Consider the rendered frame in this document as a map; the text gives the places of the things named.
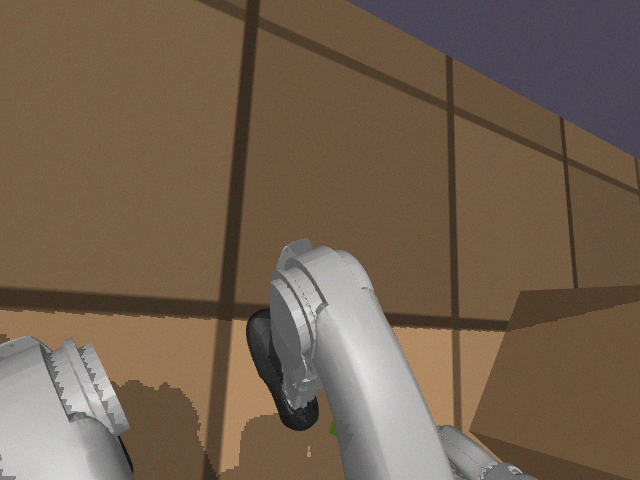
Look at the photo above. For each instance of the left robot foot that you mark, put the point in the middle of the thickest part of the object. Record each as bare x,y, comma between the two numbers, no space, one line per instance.
126,454

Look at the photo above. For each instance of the right robot foot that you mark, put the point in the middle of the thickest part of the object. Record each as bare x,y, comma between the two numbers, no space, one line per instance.
268,365

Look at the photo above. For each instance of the right robot arm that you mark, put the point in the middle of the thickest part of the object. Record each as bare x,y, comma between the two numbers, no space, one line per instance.
507,471

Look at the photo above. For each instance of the right robot hand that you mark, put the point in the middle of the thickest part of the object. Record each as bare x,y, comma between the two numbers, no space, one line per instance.
467,458

